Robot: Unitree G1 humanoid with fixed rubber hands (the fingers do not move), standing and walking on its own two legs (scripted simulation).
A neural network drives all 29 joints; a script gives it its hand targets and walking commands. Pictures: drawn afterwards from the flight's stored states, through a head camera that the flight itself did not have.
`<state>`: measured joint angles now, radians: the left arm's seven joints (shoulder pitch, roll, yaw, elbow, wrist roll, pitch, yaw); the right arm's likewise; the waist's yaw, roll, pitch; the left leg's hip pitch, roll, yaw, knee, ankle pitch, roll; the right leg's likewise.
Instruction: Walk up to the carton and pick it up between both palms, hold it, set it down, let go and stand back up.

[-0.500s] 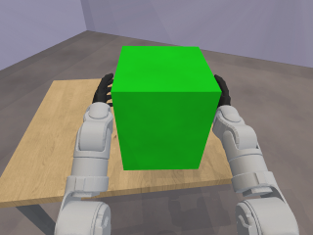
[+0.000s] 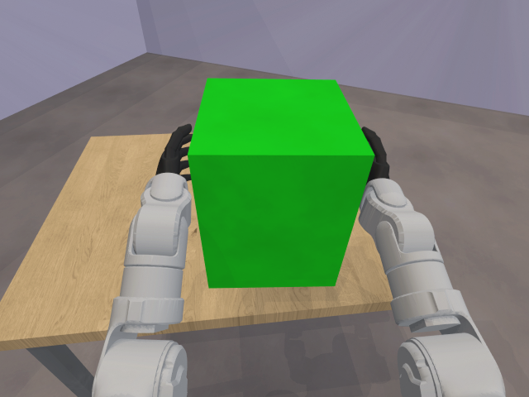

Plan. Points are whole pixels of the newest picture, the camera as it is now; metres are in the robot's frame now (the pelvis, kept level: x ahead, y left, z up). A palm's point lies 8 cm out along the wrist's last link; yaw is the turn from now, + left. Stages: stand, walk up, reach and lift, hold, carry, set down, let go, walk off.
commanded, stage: set down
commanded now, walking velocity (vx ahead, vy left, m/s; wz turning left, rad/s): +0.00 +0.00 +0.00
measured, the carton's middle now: (272, 183) +0.39 +0.02 +0.16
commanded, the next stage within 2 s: none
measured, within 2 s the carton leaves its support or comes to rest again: neither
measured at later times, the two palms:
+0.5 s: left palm (175, 187) +0.39 +0.17 +0.16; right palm (359, 196) +0.38 -0.12 +0.15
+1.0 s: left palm (179, 189) +0.41 +0.17 +0.13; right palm (352, 195) +0.41 -0.12 +0.13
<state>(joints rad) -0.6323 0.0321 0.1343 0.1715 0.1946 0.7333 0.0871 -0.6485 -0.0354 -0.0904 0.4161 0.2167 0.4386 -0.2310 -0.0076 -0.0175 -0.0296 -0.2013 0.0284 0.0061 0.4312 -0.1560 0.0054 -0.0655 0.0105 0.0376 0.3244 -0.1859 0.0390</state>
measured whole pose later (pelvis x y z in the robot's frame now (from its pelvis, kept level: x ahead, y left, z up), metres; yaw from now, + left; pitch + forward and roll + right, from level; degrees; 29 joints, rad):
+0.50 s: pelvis +0.01 +0.00 +0.00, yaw +0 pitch -5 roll -2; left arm -0.64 0.03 0.25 0.49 0.25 0.36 0.01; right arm -0.65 0.03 -0.09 0.70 0.07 0.10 -0.24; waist -0.01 -0.02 -0.01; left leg -0.18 0.03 0.01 0.43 -0.17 0.01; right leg -0.04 0.01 0.04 0.32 -0.20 0.04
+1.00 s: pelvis +0.03 +0.00 +0.00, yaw +0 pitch -3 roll -2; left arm -0.60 0.03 0.26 0.49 0.25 0.27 0.00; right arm -0.63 0.05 -0.09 0.70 0.07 0.03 -0.24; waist -0.01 -0.02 0.02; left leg -0.18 0.03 0.01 0.43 -0.20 0.00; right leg -0.03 0.01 0.04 0.30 -0.22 0.03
